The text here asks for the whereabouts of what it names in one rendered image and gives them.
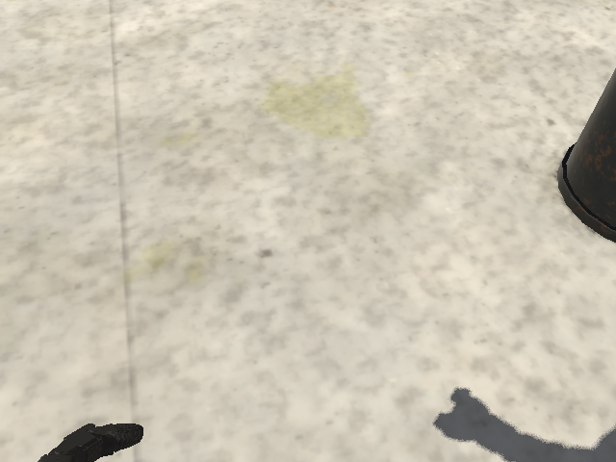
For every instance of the robot left hand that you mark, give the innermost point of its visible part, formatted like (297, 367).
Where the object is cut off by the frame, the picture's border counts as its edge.
(89, 443)

